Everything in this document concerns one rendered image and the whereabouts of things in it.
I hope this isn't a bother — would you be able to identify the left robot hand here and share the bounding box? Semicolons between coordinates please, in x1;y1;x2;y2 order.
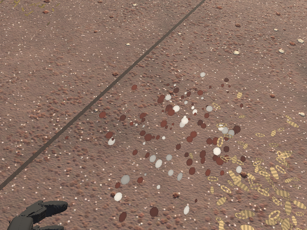
7;200;68;230

